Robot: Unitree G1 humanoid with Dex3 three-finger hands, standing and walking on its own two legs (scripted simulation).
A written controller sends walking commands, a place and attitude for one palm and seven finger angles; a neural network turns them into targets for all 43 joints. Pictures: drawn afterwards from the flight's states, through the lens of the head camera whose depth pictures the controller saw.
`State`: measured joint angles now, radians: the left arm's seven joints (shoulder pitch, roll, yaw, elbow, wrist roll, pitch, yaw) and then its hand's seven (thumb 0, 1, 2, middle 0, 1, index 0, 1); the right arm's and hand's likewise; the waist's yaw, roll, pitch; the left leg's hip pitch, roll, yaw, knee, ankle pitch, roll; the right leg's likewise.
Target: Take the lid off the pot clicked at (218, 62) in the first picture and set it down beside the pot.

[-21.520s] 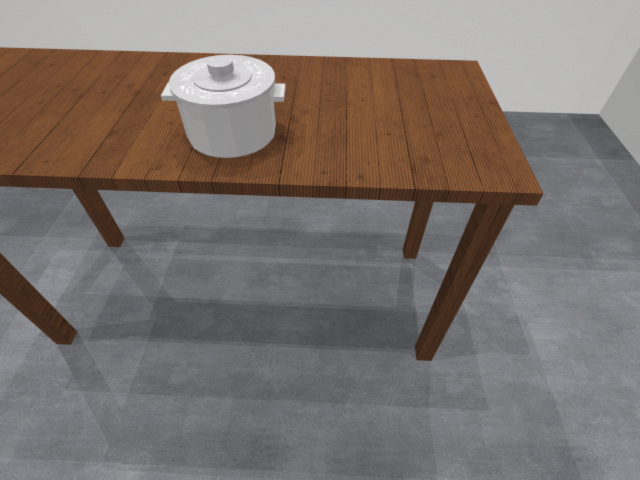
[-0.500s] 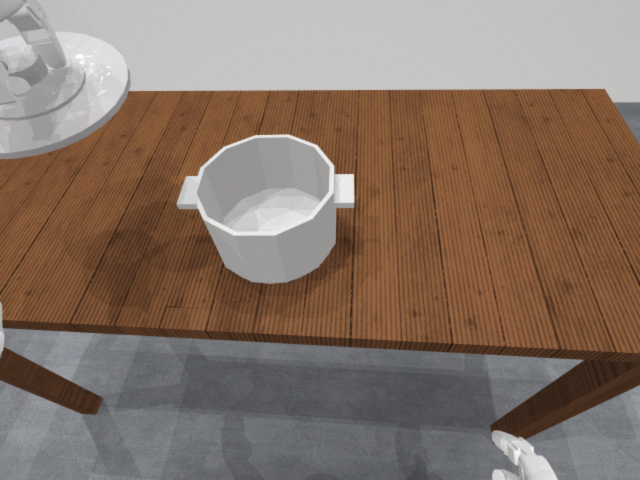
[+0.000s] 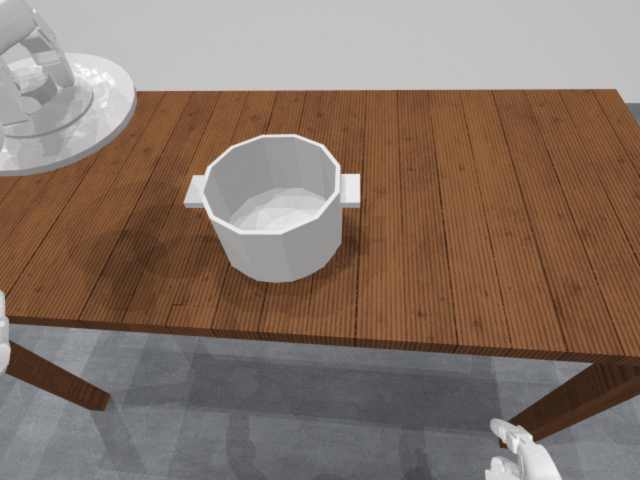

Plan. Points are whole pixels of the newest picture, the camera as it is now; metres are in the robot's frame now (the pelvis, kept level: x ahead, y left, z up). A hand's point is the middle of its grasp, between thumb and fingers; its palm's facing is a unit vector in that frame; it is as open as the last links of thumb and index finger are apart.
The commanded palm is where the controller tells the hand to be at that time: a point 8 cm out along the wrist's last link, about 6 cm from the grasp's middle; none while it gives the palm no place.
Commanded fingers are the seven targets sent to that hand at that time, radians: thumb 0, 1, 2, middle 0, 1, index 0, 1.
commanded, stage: lower the lid onto the table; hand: left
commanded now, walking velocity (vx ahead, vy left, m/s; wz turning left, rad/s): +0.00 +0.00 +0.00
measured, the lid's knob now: (29, 87) +0.46 +0.31 +0.26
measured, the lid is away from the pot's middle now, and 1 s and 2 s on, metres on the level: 0.24 0.23 0.23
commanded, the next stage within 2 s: none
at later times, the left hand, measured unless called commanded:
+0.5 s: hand (54, 111) +0.43 +0.27 +0.25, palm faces -0.19 -0.02 -0.98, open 7.4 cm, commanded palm +0.41 +0.29 +0.32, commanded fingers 0.00 0.40 1.33 -1.03 -0.64 -1.03 -0.63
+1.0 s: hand (54, 148) +0.43 +0.30 +0.21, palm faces -0.28 -0.08 -0.96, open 7.4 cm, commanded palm +0.42 +0.31 +0.28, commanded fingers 0.00 0.40 1.33 -1.03 -0.64 -1.03 -0.63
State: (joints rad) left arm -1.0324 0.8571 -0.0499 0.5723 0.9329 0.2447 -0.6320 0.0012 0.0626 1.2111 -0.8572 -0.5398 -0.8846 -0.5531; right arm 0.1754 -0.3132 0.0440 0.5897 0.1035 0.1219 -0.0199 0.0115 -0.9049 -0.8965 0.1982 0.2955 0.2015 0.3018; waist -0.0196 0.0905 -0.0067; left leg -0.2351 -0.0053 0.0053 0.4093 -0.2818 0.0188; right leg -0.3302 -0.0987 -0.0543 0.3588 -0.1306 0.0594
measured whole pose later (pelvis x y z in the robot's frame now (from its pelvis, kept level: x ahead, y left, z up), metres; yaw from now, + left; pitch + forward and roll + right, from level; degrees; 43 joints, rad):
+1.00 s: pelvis -0.01 +0.00 +0.00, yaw +0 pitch +5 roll -1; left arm -0.95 0.82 -0.04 0.73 0.91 0.12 -0.57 0.00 0.07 1.21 -0.85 -0.54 -0.88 -0.55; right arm 0.23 -0.32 0.03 0.64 0.09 0.08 -0.05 0.01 -0.90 -0.90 0.20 0.30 0.20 0.30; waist -0.05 0.06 0.01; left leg -0.23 0.01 0.00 0.44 -0.29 0.01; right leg -0.32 -0.09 -0.06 0.36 -0.13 0.05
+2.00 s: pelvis +0.01 +0.00 +0.00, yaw +0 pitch +6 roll -1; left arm -0.81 0.78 -0.02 0.75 0.88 0.01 -0.52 0.01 0.08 1.20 -0.84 -0.54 -0.87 -0.55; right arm 0.25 -0.32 0.02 0.65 0.07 0.08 -0.03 0.01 -0.90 -0.90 0.20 0.30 0.20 0.30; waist -0.07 0.06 0.02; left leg -0.24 0.00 0.00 0.45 -0.31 0.02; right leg -0.32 -0.09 -0.06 0.36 -0.14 0.06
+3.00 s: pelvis +0.00 +0.01 -0.01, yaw -1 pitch +9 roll -1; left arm -0.93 0.78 -0.08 1.05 0.92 -0.12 -0.46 0.00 0.04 1.15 -0.86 -0.57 -0.90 -0.57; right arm 0.31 -0.31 0.01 0.70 0.07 0.11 -0.06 0.01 -0.90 -0.90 0.20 0.30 0.20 0.30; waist -0.09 0.04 -0.02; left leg -0.37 0.00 0.02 0.56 -0.36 0.04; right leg -0.45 -0.09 -0.03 0.46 -0.17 0.06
